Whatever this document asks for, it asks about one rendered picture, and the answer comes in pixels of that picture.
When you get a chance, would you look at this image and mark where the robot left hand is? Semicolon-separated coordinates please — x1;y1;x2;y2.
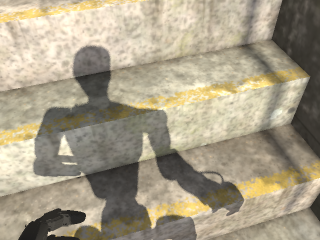
18;208;86;240

